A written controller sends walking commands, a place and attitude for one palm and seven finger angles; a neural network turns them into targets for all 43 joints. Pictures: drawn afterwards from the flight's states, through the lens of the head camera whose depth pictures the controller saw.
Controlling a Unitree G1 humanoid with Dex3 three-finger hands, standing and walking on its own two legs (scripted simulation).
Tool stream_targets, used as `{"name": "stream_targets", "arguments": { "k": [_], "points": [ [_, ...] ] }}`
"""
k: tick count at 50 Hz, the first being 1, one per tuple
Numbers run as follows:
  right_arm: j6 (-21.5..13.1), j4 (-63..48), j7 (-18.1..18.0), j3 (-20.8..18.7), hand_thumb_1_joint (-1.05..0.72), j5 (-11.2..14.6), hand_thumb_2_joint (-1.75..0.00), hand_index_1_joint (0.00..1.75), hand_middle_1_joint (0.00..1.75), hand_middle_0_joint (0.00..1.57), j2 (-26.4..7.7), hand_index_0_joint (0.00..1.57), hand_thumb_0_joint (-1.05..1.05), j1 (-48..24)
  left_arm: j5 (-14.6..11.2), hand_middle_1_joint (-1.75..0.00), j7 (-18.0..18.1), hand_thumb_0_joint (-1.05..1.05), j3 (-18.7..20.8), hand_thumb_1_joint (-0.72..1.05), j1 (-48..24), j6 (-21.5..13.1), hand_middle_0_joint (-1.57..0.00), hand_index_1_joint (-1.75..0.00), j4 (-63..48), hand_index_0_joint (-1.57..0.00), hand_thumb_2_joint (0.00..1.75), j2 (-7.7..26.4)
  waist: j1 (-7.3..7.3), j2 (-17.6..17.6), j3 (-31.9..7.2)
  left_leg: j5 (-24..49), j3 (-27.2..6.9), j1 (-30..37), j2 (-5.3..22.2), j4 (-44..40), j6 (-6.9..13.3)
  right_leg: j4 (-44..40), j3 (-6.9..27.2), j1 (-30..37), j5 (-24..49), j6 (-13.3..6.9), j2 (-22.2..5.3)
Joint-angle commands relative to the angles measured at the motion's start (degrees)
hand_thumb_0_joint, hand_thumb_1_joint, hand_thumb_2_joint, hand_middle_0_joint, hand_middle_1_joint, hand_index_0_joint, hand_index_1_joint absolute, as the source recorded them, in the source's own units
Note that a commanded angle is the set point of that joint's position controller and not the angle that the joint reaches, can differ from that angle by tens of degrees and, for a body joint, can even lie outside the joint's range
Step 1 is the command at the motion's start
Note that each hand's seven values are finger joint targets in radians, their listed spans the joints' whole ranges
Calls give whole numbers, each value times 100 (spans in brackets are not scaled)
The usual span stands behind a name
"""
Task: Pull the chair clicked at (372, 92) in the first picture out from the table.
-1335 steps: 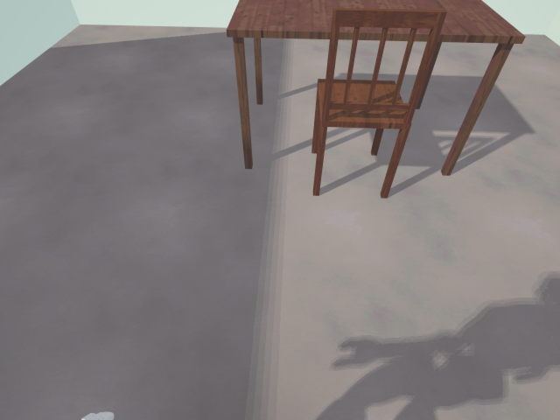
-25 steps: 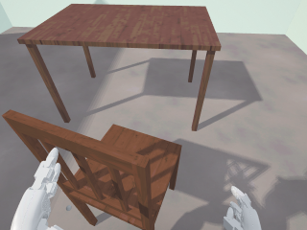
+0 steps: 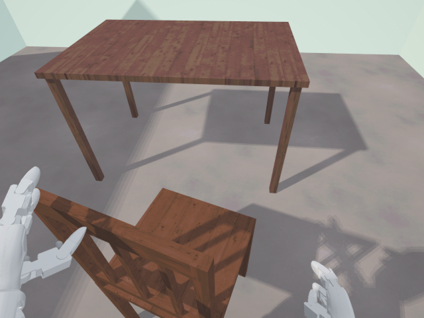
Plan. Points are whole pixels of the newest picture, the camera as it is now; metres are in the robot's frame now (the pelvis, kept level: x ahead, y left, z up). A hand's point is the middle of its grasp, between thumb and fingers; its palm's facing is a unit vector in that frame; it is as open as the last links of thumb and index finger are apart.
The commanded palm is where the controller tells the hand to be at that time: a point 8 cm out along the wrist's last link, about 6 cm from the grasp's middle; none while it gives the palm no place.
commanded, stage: draw the hand back to the body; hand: left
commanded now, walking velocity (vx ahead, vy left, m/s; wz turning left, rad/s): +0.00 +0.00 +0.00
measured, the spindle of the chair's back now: (132, 271) +0.23 +0.21 -0.09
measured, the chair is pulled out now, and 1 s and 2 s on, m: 0.62 0.62 0.62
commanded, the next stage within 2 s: step back with the hand held close in 0.50 s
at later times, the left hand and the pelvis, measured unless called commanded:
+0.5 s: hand (58, 220) +0.19 +0.25 +0.16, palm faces +0.43 -0.81 -0.40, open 7.5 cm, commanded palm +0.15 +0.29 +0.18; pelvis +0.01 -0.01 +0.01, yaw -1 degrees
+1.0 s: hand (48, 241) +0.16 +0.25 +0.16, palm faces +0.33 -0.79 -0.51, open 7.4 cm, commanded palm +0.11 +0.30 +0.18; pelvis -0.04 +0.00 +0.01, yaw -1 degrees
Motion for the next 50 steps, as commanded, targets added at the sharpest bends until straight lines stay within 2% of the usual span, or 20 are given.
{"name": "stream_targets", "arguments": {
  "k": [1,6,9,10,14,20,23,25,28,31,32,33,34,36,37,40,43,44,46,50],
  "points": [
    [-269,-862,35,-262,-90,-41,-90,30,30,20,-629,20,0,-763,2,-26,103,0,892,72,-600,-359,-18,-26,-1236,-18,81,1010,-9,60,-291,2050,-117,510,103,-672,114,-515,-48,-42,1824,-284,44],
    [-172,-757,88,-272,-90,-58,-90,30,30,20,-662,20,0,-777,-36,-30,91,0,1231,90,-1228,-343,-20,-30,-1146,-20,90,1227,-8,214,-344,2453,-64,725,116,-740,98,-619,-38,136,2167,-279,22],
    [-46,-766,139,-328,-90,-52,-90,30,30,20,-672,20,0,-842,-67,-30,6,0,1053,90,-901,-299,-20,-30,-683,-20,90,939,-6,-307,-164,2373,-10,701,146,-790,137,-687,-90,96,2204,-246,27],
    [-15,-771,160,-339,-90,-46,-90,30,30,20,-662,20,0,-907,-74,-30,-39,0,972,90,-786,-278,-20,-30,-614,-20,90,823,8,-170,-164,2428,8,699,134,-782,138,-716,-59,132,2279,-261,36],
    [20,-827,185,-357,-90,-66,-90,30,30,20,-675,20,0,-891,-52,-30,-27,0,1125,90,-923,-343,-20,-30,-1112,-20,90,1112,35,103,-504,2498,40,843,113,-794,141,-716,-23,279,2361,-256,11],
    [46,-815,120,-335,-90,-57,-90,30,30,20,-653,20,0,-948,-84,-30,-20,0,1182,90,-1043,-340,-20,-30,-1114,-20,90,1205,-6,91,-173,2063,32,740,92,-877,118,-898,23,142,2072,-274,73],
    [26,-801,106,-323,-90,-53,-90,30,30,20,-661,20,0,-919,-82,-30,-14,0,1141,90,-1092,-378,-20,-30,-1126,-20,90,1170,-10,293,-213,1968,32,812,85,-935,114,-914,8,120,1872,-268,80],
    [18,-786,97,-327,-90,-51,-90,30,30,20,-661,20,0,-972,-96,-30,-37,0,1082,90,-1096,-357,-20,-30,-963,-20,90,1106,-16,144,-61,1811,25,760,76,-957,118,-997,29,53,1745,-268,101],
    [-5,-778,99,-334,-90,-58,-90,30,30,20,-680,20,0,-954,-109,-30,-43,0,1069,90,-1113,-405,-20,-30,-942,-20,90,1104,-18,-18,-99,1670,23,786,75,-1003,134,-1027,20,48,1598,-245,107],
    [-36,-747,111,-317,-90,-56,-90,30,30,20,-691,20,0,-961,-93,-30,-72,0,898,90,-1336,-412,-20,-30,-920,-20,90,1009,-65,105,-76,1683,50,810,53,-1010,133,-1034,36,28,1631,-237,104],
    [95,-1015,116,-278,-90,24,-90,30,30,20,-717,20,0,-843,-85,-30,-15,0,1722,90,-2305,-720,-20,-30,-1431,-20,90,1930,-232,-100,334,1291,-72,335,187,-826,210,-1310,496,-552,1891,-179,-199],
    [173,-850,91,-253,-90,-38,-90,30,30,20,-600,20,0,-814,-82,-30,-45,0,1499,90,-1633,-745,-20,-30,-762,-20,90,1534,-282,-481,315,1252,-97,337,186,-726,208,-1288,435,-594,2064,-203,-297],
    [254,-883,90,-279,-90,-60,-90,30,30,20,-633,20,0,-794,-50,-30,-79,0,1295,90,-1132,-728,-20,-30,-549,-20,90,1267,-286,-629,185,1433,-96,378,195,-680,204,-1210,401,-605,2237,-199,-318],
    [359,-1025,70,-320,-90,-102,-90,30,30,20,-688,20,0,-832,-9,-30,-105,0,1253,90,-767,-812,-20,-30,-815,-20,90,1217,-253,-9,-277,2108,-25,506,230,-738,206,-949,310,-408,2572,-185,-338],
    [409,-1068,66,-338,-90,-105,-90,30,30,20,-701,20,0,-835,-5,-30,-95,0,1210,90,-617,-820,-20,-30,-920,-20,90,1175,-244,160,-463,2391,-37,557,262,-745,205,-851,286,-347,2581,-171,-322],
    [515,-1171,25,-370,-90,-112,-90,30,30,20,-687,20,0,-865,-14,-30,-49,0,1306,90,-310,-822,-20,-30,-1098,-20,90,1256,-240,118,-755,2826,-120,532,337,-766,202,-687,213,-259,2522,-150,-264],
    [587,-1231,-19,-411,-90,-84,-90,30,30,20,-677,20,0,-860,-26,-30,6,0,1472,90,-152,-866,-20,-30,-1230,-20,90,1411,-238,-169,-896,2725,-170,410,391,-777,210,-595,219,-268,2369,-131,-247],
    [595,-1249,-30,-420,-90,-69,-90,30,30,20,-680,20,0,-852,-37,-30,23,0,1472,90,-146,-883,-20,-30,-1266,-20,90,1423,-245,-174,-889,2628,-205,344,400,-796,209,-577,221,-308,2236,-128,-245],
    [591,-1261,-59,-430,-90,-59,-90,30,30,20,-685,20,0,-848,-33,-30,61,0,1520,90,-161,-935,-20,-30,-1295,-20,90,1481,-242,167,-813,2415,-241,151,414,-882,216,-524,242,-332,1957,-135,-233],
    [542,-1253,-87,-462,-90,-35,-90,30,30,20,-725,20,0,-826,-20,-30,119,0,1506,90,-309,-1027,-20,-30,-1290,-20,90,1518,-279,36,-575,1496,-321,-266,427,-979,243,-615,337,-470,1390,-148,-226]
  ]
}}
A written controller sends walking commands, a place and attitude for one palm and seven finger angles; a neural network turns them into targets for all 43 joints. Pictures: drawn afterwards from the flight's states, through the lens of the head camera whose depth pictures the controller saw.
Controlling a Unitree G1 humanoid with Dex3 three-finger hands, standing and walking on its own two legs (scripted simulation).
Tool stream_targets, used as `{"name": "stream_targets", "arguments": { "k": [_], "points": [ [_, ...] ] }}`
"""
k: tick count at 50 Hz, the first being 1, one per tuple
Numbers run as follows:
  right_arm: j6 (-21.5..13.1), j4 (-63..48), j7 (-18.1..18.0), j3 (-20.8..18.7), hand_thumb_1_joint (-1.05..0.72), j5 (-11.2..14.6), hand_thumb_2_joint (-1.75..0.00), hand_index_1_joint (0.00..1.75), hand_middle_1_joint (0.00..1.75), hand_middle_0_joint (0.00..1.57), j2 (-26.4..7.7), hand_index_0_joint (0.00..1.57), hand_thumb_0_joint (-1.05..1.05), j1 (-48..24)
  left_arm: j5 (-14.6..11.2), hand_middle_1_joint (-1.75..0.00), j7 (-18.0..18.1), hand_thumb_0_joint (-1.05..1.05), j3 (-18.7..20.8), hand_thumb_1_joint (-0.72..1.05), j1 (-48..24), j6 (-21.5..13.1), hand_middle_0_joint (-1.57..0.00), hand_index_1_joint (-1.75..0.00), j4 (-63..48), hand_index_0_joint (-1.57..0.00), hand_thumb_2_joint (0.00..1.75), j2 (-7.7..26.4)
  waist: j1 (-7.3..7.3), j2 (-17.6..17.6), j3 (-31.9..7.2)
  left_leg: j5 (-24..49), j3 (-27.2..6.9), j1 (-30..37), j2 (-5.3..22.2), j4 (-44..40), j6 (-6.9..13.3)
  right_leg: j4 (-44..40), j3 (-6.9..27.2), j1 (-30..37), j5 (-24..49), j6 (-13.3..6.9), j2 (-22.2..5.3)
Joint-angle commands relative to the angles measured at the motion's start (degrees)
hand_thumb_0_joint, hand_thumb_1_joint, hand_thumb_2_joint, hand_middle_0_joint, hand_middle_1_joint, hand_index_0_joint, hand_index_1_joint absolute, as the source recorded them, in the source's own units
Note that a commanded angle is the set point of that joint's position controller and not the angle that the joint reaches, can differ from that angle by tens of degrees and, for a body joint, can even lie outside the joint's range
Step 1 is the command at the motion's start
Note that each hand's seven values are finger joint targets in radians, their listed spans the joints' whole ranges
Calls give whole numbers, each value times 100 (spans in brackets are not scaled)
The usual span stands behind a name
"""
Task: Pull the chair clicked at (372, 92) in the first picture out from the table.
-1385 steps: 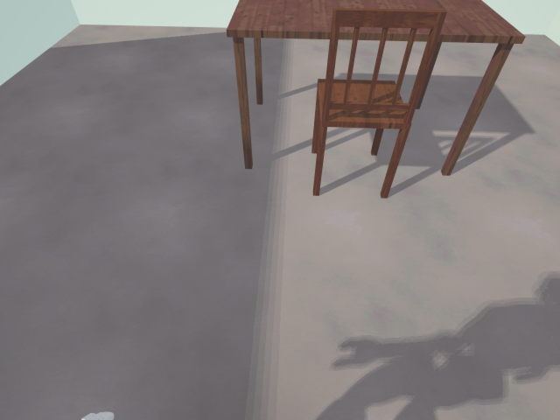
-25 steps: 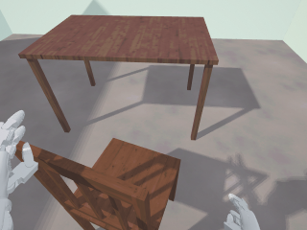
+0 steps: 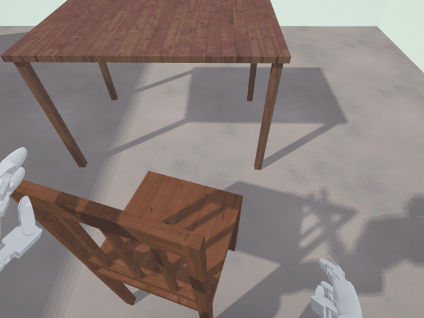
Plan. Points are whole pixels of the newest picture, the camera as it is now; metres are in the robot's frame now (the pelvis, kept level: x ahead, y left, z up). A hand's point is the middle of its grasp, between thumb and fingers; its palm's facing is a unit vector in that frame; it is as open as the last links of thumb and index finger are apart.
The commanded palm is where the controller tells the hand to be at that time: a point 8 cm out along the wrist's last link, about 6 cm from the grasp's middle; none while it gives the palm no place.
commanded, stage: step back with the hand held close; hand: left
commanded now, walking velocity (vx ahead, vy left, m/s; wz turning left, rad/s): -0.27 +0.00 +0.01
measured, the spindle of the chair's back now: (125, 254) +0.26 +0.22 -0.09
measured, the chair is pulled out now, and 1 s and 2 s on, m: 0.62 0.62 0.62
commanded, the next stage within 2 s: stop stepping back and stand still in 1.36 s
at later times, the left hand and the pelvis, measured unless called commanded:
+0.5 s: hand (0, 268) +0.14 +0.26 +0.17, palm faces +0.45 -0.76 -0.48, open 7.4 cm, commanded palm +0.08 +0.30 +0.18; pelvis -0.05 +0.00 -0.01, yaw +1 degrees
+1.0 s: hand out of the picture +0.12 +0.27 +0.17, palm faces +0.46 -0.73 -0.51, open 7.4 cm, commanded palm +0.05 +0.30 +0.18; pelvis -0.07 -0.01 -0.02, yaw +2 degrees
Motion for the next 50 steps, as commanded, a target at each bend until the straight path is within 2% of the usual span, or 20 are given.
{"name": "stream_targets", "arguments": {
  "k": [1,4,5,7,14,16,24,26,31,32,36,39,41,42,43,44,45,47,48,50],
  "points": [
    [-359,-951,-52,-232,-90,-3,-90,30,30,20,-627,20,0,-583,14,-30,262,0,889,90,-256,-445,-20,-30,-1083,-20,90,1059,39,70,-676,539,-470,78,400,-422,237,-302,226,25,585,-153,-259],
    [-437,-924,-34,-246,-90,8,-90,30,30,20,-666,20,0,-537,49,-30,300,0,809,90,-387,-514,-20,-30,-1057,-20,90,999,13,-19,-471,-360,-505,-188,389,-475,250,-435,317,-171,-26,-175,-276],
    [-472,-922,-44,-250,-90,-6,-90,30,30,20,-694,20,0,-548,64,-30,310,0,827,90,-443,-548,-20,-30,-1157,-20,90,1041,4,208,-469,-570,-525,-303,397,-529,274,-420,352,-147,-141,-189,-272],
    [-532,-919,-29,-240,-90,-8,-90,30,30,20,-701,20,0,-495,94,-30,339,0,801,90,-473,-599,-20,-30,-1182,-20,90,1006,11,191,-400,-996,-612,-530,433,-610,291,-391,324,-157,-529,-180,-234],
    [-714,-911,-12,-249,-90,-9,-90,30,30,20,-708,20,0,-410,149,-30,410,0,937,90,-444,-749,-20,-30,-1297,-20,90,1065,17,272,-390,-1696,-777,-1042,528,-673,350,-221,365,-79,-1028,-173,-157],
    [-755,-886,-12,-252,-90,-19,-90,30,30,20,-723,20,0,-363,156,-30,409,0,950,90,-490,-779,-20,-30,-1381,-20,90,1075,1,357,-416,-1715,-819,-1099,541,-666,345,-189,383,-24,-981,-194,-160],
    [-861,-776,10,-270,-90,-56,-90,30,30,20,-714,20,0,-327,166,-30,443,0,992,90,-554,-867,-20,-30,-1411,-20,90,1092,-12,161,-367,-1418,-717,-947,478,-305,281,-302,546,-419,-837,-272,-266],
    [-879,-754,-6,-272,-90,-69,-90,30,30,20,-714,20,0,-339,177,-30,446,0,1066,90,-481,-886,-20,-30,-1429,-20,90,1128,-5,370,-472,-1380,-840,-1118,588,-518,329,-17,452,-154,-525,-240,-181],
    [-904,-773,5,-302,-90,-59,-90,30,30,20,-697,20,0,-351,202,-30,412,0,1142,90,-432,-967,-20,-30,-1427,-20,90,1129,1,335,-545,-1611,-864,-1583,615,-518,392,285,514,180,-242,-229,-152],
    [-916,-761,7,-319,-90,-66,-90,30,30,20,-694,20,0,-345,210,-30,413,0,1204,90,-449,-993,-20,-30,-1429,-20,90,1182,8,177,-541,-1605,-807,-1574,565,-380,389,178,609,112,-223,-245,-202],
    [-935,-642,27,-349,-90,-94,-90,30,30,20,-634,20,0,-246,140,-30,446,0,1244,90,-378,-1041,-20,-30,-1536,-20,90,1252,-37,-256,-747,-1071,-525,-806,211,448,202,-353,942,-612,-139,-563,-668],
    [-925,-556,20,-358,-90,-108,-90,30,30,20,-622,20,0,-223,129,-30,501,0,1234,90,-438,-1061,-20,-30,-1643,-20,90,1277,-67,-445,-868,-665,-494,-227,129,721,132,-384,838,-1063,60,-668,-830],
    [-949,-583,-16,-357,-90,-106,-90,30,30,20,-659,20,0,-294,137,-30,500,0,1232,90,-352,-1086,-20,-30,-1634,-20,90,1235,-70,103,-795,-689,-840,-430,433,65,230,6,552,-894,-176,-516,-474],
    [-981,-640,-38,-356,-90,-98,-90,30,30,20,-719,20,0,-359,158,-30,476,0,1251,90,-335,-1126,-20,-30,-1621,-20,90,1222,-79,470,-713,-1265,-1184,-988,765,-538,375,426,362,-475,-522,-337,-144],
    [-1005,-692,-48,-350,-90,-91,-90,30,30,20,-786,20,0,-410,215,-30,453,0,1312,90,-319,-1142,-20,-30,-1510,-20,90,1169,-77,962,-602,-2145,-1601,-1985,1183,-1239,601,1268,145,298,-639,-166,206],
    [-1027,-722,-53,-341,-90,-101,-90,30,30,20,-774,20,0,-439,269,-30,422,0,1338,90,-456,-1170,-20,-30,-1501,-20,90,1134,-62,1321,-459,-2763,-1966,-2778,1507,-1678,814,2004,90,796,-584,-112,361],
    [-1024,-687,-57,-346,-90,-93,-90,30,30,20,-702,20,0,-448,279,-30,412,0,1362,90,-487,-1179,-20,-30,-1382,-20,90,1193,-61,1340,-371,-2276,-2009,-2727,1526,-1551,901,2092,200,674,-542,-146,327],
    [-1100,-599,-6,-375,-90,-98,-90,30,30,20,-693,20,0,-332,213,-30,353,0,1382,90,-361,-1249,-20,-30,-1417,-20,90,1252,-2,744,-567,-1158,-1754,-1820,1347,-935,843,1502,284,239,-868,-217,258],
    [-1136,-546,21,-372,-90,-107,-90,30,30,20,-699,20,0,-282,174,-30,327,0,1377,90,-224,-1282,-20,-30,-1418,-20,90,1243,13,725,-631,-825,-1617,-1440,1237,-727,790,1046,260,110,-829,-252,236],
    [-1186,-472,47,-337,-90,-192,-90,30,30,20,-719,20,0,-288,166,-30,277,0,1370,90,-208,-1356,-20,-30,-1595,-20,90,1304,6,789,-669,-198,-1312,-1007,972,-308,617,260,454,17,159,-330,79]
  ]
}}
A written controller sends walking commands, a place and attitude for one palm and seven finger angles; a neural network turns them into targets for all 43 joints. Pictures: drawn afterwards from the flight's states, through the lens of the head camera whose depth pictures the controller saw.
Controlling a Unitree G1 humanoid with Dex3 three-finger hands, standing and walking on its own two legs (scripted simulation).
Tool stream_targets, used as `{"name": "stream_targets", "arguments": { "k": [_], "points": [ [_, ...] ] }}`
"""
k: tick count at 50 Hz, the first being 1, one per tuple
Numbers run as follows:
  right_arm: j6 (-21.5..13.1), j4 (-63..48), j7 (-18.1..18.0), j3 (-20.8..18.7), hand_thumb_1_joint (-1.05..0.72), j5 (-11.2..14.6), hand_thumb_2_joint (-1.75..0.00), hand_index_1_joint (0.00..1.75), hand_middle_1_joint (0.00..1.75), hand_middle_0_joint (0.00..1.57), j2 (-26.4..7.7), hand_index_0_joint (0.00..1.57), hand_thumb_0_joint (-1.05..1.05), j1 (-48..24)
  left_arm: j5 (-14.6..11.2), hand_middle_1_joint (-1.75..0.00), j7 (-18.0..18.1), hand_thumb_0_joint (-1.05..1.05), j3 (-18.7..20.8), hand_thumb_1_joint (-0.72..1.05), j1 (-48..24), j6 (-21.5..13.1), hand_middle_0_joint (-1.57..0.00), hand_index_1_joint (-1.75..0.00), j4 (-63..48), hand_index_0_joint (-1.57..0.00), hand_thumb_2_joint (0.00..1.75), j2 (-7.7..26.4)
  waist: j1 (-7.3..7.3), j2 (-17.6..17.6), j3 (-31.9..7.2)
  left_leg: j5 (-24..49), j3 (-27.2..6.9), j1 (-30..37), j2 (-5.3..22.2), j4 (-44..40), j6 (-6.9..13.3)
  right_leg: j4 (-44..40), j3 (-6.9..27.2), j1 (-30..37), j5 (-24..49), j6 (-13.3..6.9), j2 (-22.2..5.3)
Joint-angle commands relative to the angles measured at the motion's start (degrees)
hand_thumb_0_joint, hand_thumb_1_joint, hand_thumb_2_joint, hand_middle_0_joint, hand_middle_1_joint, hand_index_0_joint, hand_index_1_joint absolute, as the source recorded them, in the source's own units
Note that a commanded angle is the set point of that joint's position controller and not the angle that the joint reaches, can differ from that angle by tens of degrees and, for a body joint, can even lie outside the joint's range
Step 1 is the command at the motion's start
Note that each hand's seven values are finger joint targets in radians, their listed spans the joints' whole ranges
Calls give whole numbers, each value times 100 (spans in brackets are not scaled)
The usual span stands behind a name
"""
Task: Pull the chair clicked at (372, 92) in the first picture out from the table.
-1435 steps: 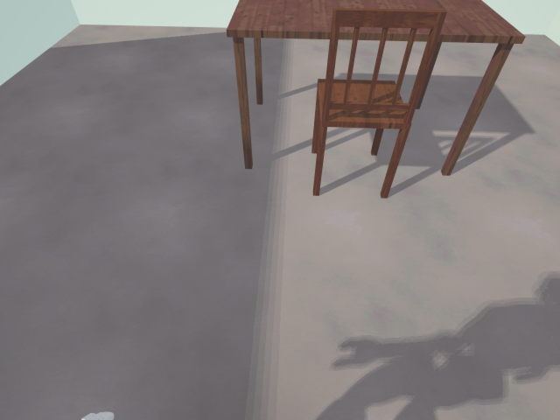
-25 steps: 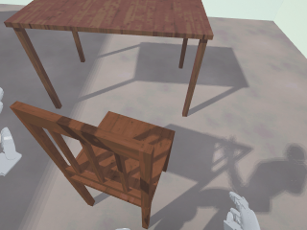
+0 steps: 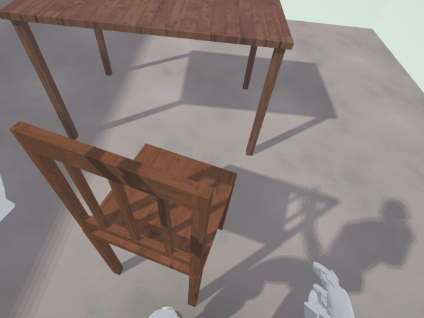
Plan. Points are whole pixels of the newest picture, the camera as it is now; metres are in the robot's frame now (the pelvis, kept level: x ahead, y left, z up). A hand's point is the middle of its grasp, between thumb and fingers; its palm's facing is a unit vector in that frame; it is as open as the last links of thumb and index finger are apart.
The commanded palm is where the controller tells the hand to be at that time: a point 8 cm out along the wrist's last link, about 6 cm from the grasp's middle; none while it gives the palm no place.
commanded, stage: step back with the hand held close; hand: left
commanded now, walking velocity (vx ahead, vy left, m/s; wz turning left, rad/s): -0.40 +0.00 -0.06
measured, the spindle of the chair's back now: (126, 212) +0.34 +0.21 -0.08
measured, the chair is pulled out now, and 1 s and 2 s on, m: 0.62 0.62 0.62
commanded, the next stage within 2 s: stop stepping back and stand still in 0.36 s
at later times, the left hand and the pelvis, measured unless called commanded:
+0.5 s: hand (6, 287) +0.12 +0.22 +0.19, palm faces +0.32 -0.82 -0.48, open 7.4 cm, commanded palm +0.07 +0.27 +0.19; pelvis -0.10 -0.02 +0.01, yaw -4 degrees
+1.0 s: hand out of the picture +0.05 +0.25 +0.19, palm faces +0.47 -0.80 -0.36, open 7.4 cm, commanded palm +0.00 +0.28 +0.19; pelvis -0.15 -0.01 +0.01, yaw -2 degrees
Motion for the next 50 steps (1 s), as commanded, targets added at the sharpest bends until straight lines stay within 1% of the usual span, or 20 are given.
{"name": "stream_targets", "arguments": {
  "k": [1,3,6,9,12,13,16,20,22,24,25,27,30,32,33,36,40,43,46,50],
  "points": [
    [-404,-690,13,-268,-90,-130,-90,30,30,20,-932,20,0,-559,-54,-30,30,0,501,90,-187,-500,-20,-30,-1380,-20,90,880,109,966,-728,-297,-671,513,745,-844,462,-1083,524,427,1243,-160,-470],
    [-441,-639,-25,-373,-90,-52,-90,30,30,20,-941,20,0,-514,-139,-30,32,0,366,90,-405,-506,-20,-30,-1542,-20,90,875,78,268,-1245,-276,-126,1424,169,-10,119,-1347,991,-117,1744,-420,-908],
    [-285,-552,-25,-353,-90,-86,-90,30,30,20,-749,20,0,-496,-172,-30,154,0,494,90,-251,-354,-20,-30,-1357,-20,90,1040,51,-443,-1084,-757,158,1609,-255,1149,-66,-1895,1466,-687,2037,-929,-1817],
    [-120,-656,-59,-305,-90,-66,-90,30,30,20,-763,20,0,-679,-88,-30,115,0,458,90,-264,-251,-20,-30,-1015,-20,90,862,-2,-208,-692,1067,-141,1335,197,-619,101,-910,548,-49,2871,-368,-1003],
    [-156,-825,-36,-329,-90,-93,-90,30,30,20,-778,20,0,-663,-164,-30,9,0,487,90,123,-258,-20,-30,-1094,-20,90,901,64,1480,-1381,2597,-1478,1644,1678,-1682,738,1189,164,-144,-1036,33,-39],
    [-195,-718,-16,-323,-90,-175,-90,30,30,20,-788,20,0,-564,-158,-30,-5,0,494,90,-12,-273,-20,-30,-1207,-20,90,870,48,1491,-1249,1898,-1469,1216,1764,-1803,886,1877,377,-125,-1416,49,16],
    [-298,-674,117,-340,-90,-55,-90,30,30,20,-883,20,0,-436,-180,-30,24,0,231,90,78,-223,-20,-30,-1315,-20,90,657,112,1393,-1236,2389,-899,1832,1467,-1412,921,998,189,-249,-1047,62,-129],
    [-291,-836,113,-302,-90,-90,-90,30,30,20,-1005,20,0,-650,-204,-30,54,0,494,90,97,-148,-20,-30,-1575,-20,90,1001,174,1386,-768,-944,-760,297,1150,-1844,613,-683,-245,1146,-191,-48,-140],
    [-227,-823,112,-303,-90,-103,-90,30,30,20,-945,20,0,-657,-231,-30,36,0,575,90,-42,-213,-20,-30,-1546,-20,90,1089,120,870,-574,-1787,-319,225,604,-1052,210,-1810,55,894,118,-291,-612],
    [-158,-758,101,-364,-90,-11,-90,30,30,20,-816,20,0,-397,-329,-30,76,0,528,90,-40,-151,-20,-30,-1301,-20,90,1066,114,-969,-689,-1682,337,1075,-401,2489,-281,-2980,2082,-1210,-1191,-1314,-2440],
    [-84,-728,131,-395,-90,11,-90,30,30,20,-895,20,0,-362,-342,-30,65,0,425,90,17,46,-20,-30,-1164,-20,90,869,136,-1202,-785,-1759,39,624,-379,3554,-165,-2729,2148,-1058,-238,-1511,-2532],
    [25,-888,123,-144,-90,91,-90,30,30,20,-608,20,0,-543,-317,-30,110,0,325,90,28,294,-20,-30,-971,-20,90,639,-87,-848,-672,-1772,-149,326,154,2491,5,-1725,764,-165,1672,-1000,-2040],
    [-27,-904,18,-171,-90,96,-90,30,30,20,-772,20,0,-572,-164,-30,203,0,226,90,62,313,-20,-30,-811,-20,90,590,-103,66,-496,-940,471,1211,-17,-914,120,-1129,323,173,1059,-331,-1358],
    [-151,-995,41,-291,-90,123,-90,30,30,20,-1046,20,0,-465,-104,-30,233,0,209,90,46,149,-20,-30,-1296,-20,90,701,82,1203,-613,-496,-552,1352,823,-1509,481,-661,134,313,468,43,-804],
    [-167,-1023,64,-301,-90,178,-90,30,30,20,-1065,20,0,-446,-75,-30,225,0,323,90,114,146,-20,-30,-1424,-20,90,834,144,1059,-776,-246,-731,1314,1030,-1373,554,-611,4,437,359,161,-640],
    [-199,-925,90,-181,-90,136,-90,30,30,20,-901,20,0,-518,-24,-30,136,0,220,90,18,161,-20,-30,-1487,-20,90,683,-14,1462,-242,-2663,-779,162,767,-2072,500,-567,-156,770,-463,129,-442],
    [-327,-742,120,-217,-90,111,-90,30,30,20,-921,20,0,-394,21,-30,155,0,131,90,-297,151,-20,-30,-1158,-20,90,648,-8,570,-177,-2308,-419,402,463,-1575,369,-1284,-3,688,-368,37,-474],
    [-282,-653,108,-223,-90,65,-90,30,30,20,-898,20,0,-334,32,-30,160,0,15,90,-555,194,-20,-30,-759,-20,90,529,-42,477,11,-2599,-95,631,251,-1116,312,-1736,305,22,-1546,-158,-563],
    [-212,-600,98,-164,-90,42,-90,30,30,20,-832,20,0,-326,-3,-30,173,0,-47,90,-880,268,-20,-30,-740,-20,90,533,-80,0,-38,-1921,112,1084,137,-401,289,-1885,589,-404,-1462,-341,-795],
    [-148,-604,97,-114,-90,51,-90,30,30,20,-787,20,0,-402,-42,-30,176,0,-74,90,-785,348,-20,-30,-610,-20,90,468,-60,340,-132,-2139,-20,1184,237,-618,329,-1671,462,-492,-1683,-291,-749]
  ]
}}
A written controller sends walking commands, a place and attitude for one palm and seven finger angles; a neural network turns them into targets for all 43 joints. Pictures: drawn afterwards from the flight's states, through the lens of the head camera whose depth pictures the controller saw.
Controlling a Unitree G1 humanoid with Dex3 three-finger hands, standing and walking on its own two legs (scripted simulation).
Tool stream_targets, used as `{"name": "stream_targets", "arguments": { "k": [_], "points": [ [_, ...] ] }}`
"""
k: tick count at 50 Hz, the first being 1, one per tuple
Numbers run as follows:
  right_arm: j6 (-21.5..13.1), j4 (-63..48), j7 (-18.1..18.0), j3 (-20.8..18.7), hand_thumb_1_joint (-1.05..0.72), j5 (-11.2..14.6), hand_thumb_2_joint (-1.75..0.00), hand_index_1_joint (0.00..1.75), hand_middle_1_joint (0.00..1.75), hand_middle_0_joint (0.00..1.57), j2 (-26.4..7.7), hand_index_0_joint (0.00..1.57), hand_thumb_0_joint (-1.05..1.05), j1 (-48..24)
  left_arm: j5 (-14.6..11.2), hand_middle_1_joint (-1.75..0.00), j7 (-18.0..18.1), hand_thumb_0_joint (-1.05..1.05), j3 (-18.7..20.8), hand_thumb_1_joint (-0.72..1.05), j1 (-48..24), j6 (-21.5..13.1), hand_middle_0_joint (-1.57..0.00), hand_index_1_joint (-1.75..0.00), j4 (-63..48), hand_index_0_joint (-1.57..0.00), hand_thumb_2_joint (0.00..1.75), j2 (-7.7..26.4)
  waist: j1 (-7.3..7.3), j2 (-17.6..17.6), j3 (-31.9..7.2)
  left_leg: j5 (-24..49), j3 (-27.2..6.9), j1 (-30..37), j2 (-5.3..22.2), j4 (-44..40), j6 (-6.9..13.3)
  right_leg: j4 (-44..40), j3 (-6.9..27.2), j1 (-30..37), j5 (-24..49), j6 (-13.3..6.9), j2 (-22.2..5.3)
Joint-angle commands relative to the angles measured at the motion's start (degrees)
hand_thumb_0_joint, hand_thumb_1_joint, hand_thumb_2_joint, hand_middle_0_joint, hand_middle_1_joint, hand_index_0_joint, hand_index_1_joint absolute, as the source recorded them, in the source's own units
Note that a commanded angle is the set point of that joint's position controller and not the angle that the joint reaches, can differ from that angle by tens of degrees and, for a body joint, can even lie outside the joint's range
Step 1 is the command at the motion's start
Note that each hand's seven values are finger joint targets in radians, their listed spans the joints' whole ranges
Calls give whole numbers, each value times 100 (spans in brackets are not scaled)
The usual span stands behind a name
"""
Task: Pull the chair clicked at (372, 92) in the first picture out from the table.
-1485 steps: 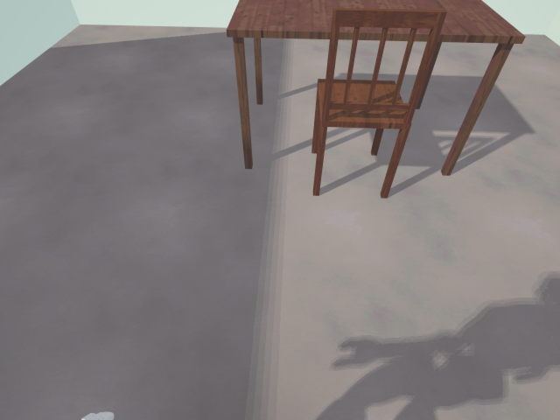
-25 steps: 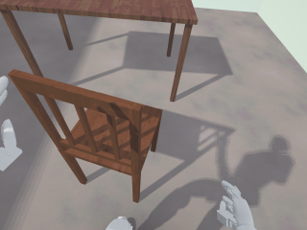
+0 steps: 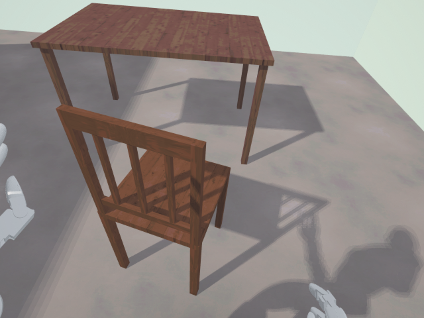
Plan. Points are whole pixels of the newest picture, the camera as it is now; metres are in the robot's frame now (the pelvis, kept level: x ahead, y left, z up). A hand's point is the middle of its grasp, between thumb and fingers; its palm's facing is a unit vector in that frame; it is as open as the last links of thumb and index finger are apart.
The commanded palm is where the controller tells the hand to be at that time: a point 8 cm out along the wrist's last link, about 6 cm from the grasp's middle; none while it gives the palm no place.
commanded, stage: stop stepping back and stand still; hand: left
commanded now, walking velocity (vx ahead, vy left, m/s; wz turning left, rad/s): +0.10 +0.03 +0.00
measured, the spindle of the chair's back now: (138, 181) +0.49 +0.24 -0.08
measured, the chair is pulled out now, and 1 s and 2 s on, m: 0.62 0.62 0.62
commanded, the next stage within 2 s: let the arm hang, fingers relaxed in 0.16 s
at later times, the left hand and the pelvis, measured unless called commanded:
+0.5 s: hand out of the picture +0.12 +0.19 -0.15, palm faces +0.06 -0.98 -0.18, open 7.4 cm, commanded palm none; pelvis +0.01 +0.01 -0.01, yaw +3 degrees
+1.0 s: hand out of the picture -0.02 +0.15 -0.17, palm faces +0.08 -0.98 -0.18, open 7.3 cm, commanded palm none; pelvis +0.02 -0.01 +0.01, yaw +2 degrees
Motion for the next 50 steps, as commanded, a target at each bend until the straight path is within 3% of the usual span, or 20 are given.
{"name": "stream_targets", "arguments": {
  "k": [1,4,10,12,13,14,15,16,18,19,21,23,24,26,29,30,32,39,47,50],
  "points": [
    [-230,-970,-60,-258,-90,-1,-90,30,30,20,-749,20,0,-698,4,-30,100,0,466,90,-534,-201,-20,-30,-962,-20,90,1015,-173,534,325,-1604,-406,-64,235,-965,285,-916,623,-741,-2372,-253,-394],
    [-163,-1064,-37,-267,-90,19,-90,30,30,20,-725,20,0,-733,49,-30,87,0,568,90,-406,-190,-20,-30,-1001,-20,90,1087,-131,664,462,-2103,-711,-777,356,-1409,321,-541,352,-208,-2029,-176,-154],
    [-238,-1030,-38,-270,-90,-7,-90,30,30,20,-668,20,0,-658,20,-30,86,0,711,90,-203,-269,-20,-30,-1266,-20,90,1191,-140,431,82,-938,-549,-307,262,-1126,261,-748,540,50,-1157,-176,-348],
    [-304,-988,-30,-259,-90,10,-90,30,30,20,-693,20,0,-719,30,-30,71,0,622,90,-229,-301,-20,-30,-1177,-20,90,1090,-146,605,161,-1198,-570,-283,304,-1305,242,-842,529,-22,-1366,-113,-311],
    [-232,339,438,-695,-90,-129,-90,30,30,20,-1608,20,0,-476,471,-30,-828,0,-1645,90,-454,786,-20,-30,3326,-20,90,-269,-449,814,503,334,-942,-808,358,-494,266,428,178,-642,120,-155,-538],
    [146,353,439,-570,-90,-110,-90,30,30,20,-983,20,0,-288,338,-30,-931,0,-1605,90,-212,1187,-20,-30,3592,-20,90,-561,-216,813,178,479,-944,-778,422,-831,209,322,141,-299,-247,-4,-374],
    [286,292,414,-480,-90,-154,-90,30,30,20,-859,20,0,-194,318,-30,-924,0,-1713,90,-293,1239,-20,-30,3776,-20,90,-744,-115,363,-23,635,-1044,-802,439,-790,230,216,104,-105,-336,-1,-348],
    [383,259,414,-450,-90,-177,-90,30,30,20,-860,20,0,-138,332,-30,-924,0,-1731,90,-444,1249,-20,-30,3991,-20,90,-612,-88,-252,-30,431,-1095,-891,358,-752,250,53,146,91,-381,-70,-376],
    [532,342,430,-439,-90,-209,-90,30,30,20,-859,20,0,27,351,-30,-903,0,-1765,90,-812,1227,-20,-30,4615,-20,90,-429,-101,-1319,-42,555,-741,-681,-7,-284,190,-259,410,165,-85,-337,-673],
    [615,373,438,-448,-90,-216,-90,30,30,20,-878,20,0,114,341,-30,-893,0,-1784,90,-999,1227,-20,-30,4966,-20,90,-326,-149,-1444,-17,692,-564,-418,-156,-93,161,-375,519,40,-7,-479,-835],
    [718,538,453,-438,-90,-233,-90,30,30,20,-840,20,0,157,307,-30,-883,0,-1865,90,-1204,1245,-20,-30,5634,-20,90,-207,-193,-558,198,902,-512,-147,-162,-229,167,-298,500,-257,-138,-549,-842],
    [723,735,439,-373,-90,-241,-90,30,30,20,-851,20,0,50,270,-30,-886,0,-1963,90,-1086,1256,-20,-30,6336,-20,90,-270,-62,828,354,815,-926,-344,112,-1061,248,-56,333,-24,-382,-305,-414],
    [720,826,420,-355,-90,-231,-90,30,30,20,-872,20,0,8,253,-30,-875,0,-1996,90,-919,1243,-20,-30,6686,-20,90,-279,25,1133,303,699,-1011,-383,211,-1328,280,-39,258,229,-347,-209,-288],
    [728,1019,387,-348,-90,-172,-90,30,30,20,-843,20,0,52,244,-30,-868,0,-2053,90,-709,1195,-20,-30,7295,-20,90,-289,80,1035,274,570,-920,-342,226,-1401,280,-249,297,498,-105,-202,-286],
    [771,1268,347,-364,-90,-167,-90,30,30,20,-597,20,0,330,228,-30,-855,0,-2046,90,-546,1149,-20,-30,7796,-20,90,-485,8,1160,253,-8,-694,-115,109,-1321,210,-601,389,372,-264,-299,-387],
    [813,1335,328,-381,-90,-147,-90,30,30,20,-541,20,0,418,227,-30,-859,0,-2079,90,-549,1143,-20,-30,7912,-20,90,-509,-16,714,523,-114,-678,-96,120,-1312,221,-774,376,184,-316,-320,-373],
    [813,1517,319,-387,-90,-139,-90,30,30,20,-504,20,0,677,218,-30,-861,0,-2136,90,-515,1120,-20,-30,8129,-20,90,-555,-73,398,389,-14,-599,85,103,-1216,214,-875,440,147,-362,-333,-457],
    [831,1932,293,-358,-90,-110,-90,30,30,20,-361,20,0,1066,181,-30,-816,0,-2256,90,-302,1099,-20,-30,8646,-20,90,-653,-127,3,570,131,-468,255,102,-1132,208,-1054,442,-107,-658,-368,-524],
    [819,2180,280,-340,-90,-129,-90,30,30,20,-214,20,0,1118,182,-30,-777,0,-2252,90,-263,1107,-20,-30,8841,-20,90,-788,-68,215,822,76,-486,52,130,-1349,219,-955,383,-89,-623,-349,-450],
    [825,2195,279,-348,-90,-126,-90,30,30,20,-176,20,0,1088,187,-30,-770,0,-2242,90,-302,1100,-20,-30,8841,-20,90,-829,-54,116,913,100,-442,26,101,-1343,208,-1000,403,-114,-645,-361,-446]
  ]
}}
